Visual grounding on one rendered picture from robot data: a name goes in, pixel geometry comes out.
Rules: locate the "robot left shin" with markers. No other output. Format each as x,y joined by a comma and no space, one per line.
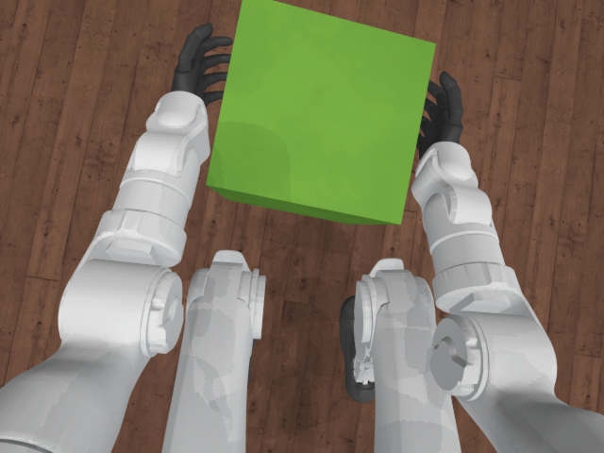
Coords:
199,279

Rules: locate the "robot right shin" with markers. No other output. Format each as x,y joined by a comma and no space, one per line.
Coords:
363,363

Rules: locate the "robot right upper arm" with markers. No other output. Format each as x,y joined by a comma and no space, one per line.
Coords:
502,369

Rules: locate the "robot shin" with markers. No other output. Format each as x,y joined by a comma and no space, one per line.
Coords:
199,279
363,363

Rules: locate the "left robot forearm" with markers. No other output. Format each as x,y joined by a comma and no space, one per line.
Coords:
146,223

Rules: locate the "robot right hand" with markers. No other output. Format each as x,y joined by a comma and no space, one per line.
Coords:
445,124

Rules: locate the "right robot forearm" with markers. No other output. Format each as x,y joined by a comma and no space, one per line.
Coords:
470,272

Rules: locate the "carton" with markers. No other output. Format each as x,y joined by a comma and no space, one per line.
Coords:
320,115

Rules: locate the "robot left hand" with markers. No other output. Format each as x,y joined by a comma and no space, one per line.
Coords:
189,73

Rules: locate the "robot left upper arm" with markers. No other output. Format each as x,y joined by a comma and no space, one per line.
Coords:
116,316

